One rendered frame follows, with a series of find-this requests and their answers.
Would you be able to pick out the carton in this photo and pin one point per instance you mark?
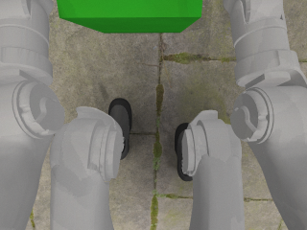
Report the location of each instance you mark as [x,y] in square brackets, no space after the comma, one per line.
[132,16]

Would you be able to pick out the robot right shin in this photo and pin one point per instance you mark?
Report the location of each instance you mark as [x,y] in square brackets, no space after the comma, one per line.
[235,141]

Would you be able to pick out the robot right thigh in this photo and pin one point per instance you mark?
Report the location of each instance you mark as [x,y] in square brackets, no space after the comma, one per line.
[218,196]

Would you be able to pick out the robot right upper arm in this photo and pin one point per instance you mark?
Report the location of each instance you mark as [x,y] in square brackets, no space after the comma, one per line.
[273,121]

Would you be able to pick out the robot left forearm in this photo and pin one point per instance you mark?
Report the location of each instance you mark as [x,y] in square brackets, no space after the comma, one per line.
[24,41]

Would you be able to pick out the robot left upper arm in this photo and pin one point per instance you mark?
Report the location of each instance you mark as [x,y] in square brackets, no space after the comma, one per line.
[30,115]

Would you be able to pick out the robot right forearm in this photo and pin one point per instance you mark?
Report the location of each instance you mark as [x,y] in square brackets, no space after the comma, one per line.
[260,40]

